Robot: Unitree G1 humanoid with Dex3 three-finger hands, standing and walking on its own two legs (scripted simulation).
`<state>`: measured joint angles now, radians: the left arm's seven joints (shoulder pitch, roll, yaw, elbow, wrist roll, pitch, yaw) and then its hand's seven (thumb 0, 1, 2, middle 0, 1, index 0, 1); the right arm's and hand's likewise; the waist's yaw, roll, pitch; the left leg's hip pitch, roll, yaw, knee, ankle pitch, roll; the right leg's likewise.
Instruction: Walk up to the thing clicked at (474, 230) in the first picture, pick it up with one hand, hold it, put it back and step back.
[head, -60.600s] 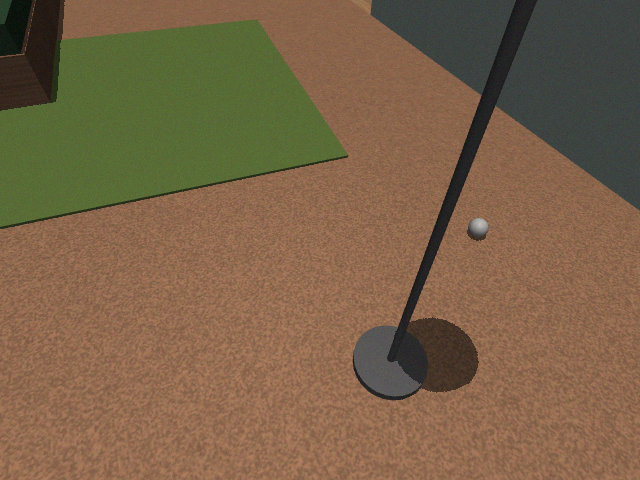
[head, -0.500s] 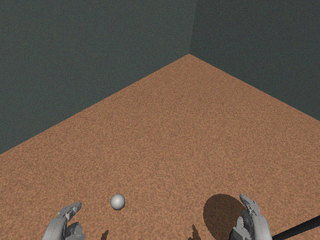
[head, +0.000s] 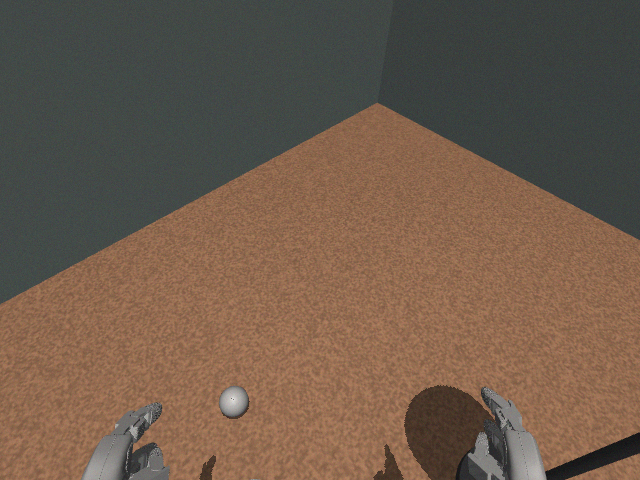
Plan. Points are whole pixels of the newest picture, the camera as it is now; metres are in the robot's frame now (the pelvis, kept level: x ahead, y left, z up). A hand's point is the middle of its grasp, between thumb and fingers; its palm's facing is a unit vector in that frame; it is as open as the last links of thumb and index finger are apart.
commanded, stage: home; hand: left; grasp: from above
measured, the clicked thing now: (233, 401) +0.45 +0.22 -0.67
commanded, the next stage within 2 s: stand in 0.50 s
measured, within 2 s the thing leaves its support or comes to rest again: neither
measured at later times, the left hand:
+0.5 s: hand (163, 467) +0.17 +0.18 -0.05, palm faces +0.03 -0.98 -0.21, open 7.4 cm
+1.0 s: hand out of the picture +0.08 +0.24 -0.10, palm faces +0.04 -0.94 -0.34, open 7.4 cm
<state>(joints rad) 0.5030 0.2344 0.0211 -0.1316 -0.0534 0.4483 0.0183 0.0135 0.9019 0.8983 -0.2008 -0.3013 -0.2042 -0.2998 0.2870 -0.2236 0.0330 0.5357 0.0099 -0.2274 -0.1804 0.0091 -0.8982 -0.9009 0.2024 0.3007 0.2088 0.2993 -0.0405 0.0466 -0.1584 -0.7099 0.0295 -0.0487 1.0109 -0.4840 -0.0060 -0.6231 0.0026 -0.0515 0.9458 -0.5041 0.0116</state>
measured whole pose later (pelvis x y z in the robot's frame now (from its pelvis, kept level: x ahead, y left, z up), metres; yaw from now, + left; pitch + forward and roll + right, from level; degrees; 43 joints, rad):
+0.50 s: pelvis +0.01 +0.00 +0.00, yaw +0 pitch +11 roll -3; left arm 0.51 0.24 0.02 -0.14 -0.06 0.44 0.02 0.01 0.90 0.90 -0.20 -0.30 -0.20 -0.30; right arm 0.29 -0.22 0.03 0.53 0.01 -0.21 -0.17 0.01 -0.90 -0.90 0.20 0.30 0.21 0.30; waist -0.04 0.05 -0.16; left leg -0.71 0.03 -0.05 1.02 -0.50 0.00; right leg -0.62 0.00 -0.05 0.95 -0.52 0.02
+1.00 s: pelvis +0.00 +0.00 +0.04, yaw +0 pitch -1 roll +0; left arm 0.23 0.28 0.05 0.83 0.04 0.04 0.03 0.01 0.90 0.90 -0.20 -0.30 -0.20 -0.30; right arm 0.18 -0.29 -0.04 0.93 -0.05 -0.02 -0.01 0.00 -0.90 -0.90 0.20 0.30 0.21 0.30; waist 0.02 0.00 0.03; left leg -0.32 -0.01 -0.01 0.67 -0.33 0.01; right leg -0.27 -0.04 -0.02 0.66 -0.38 0.02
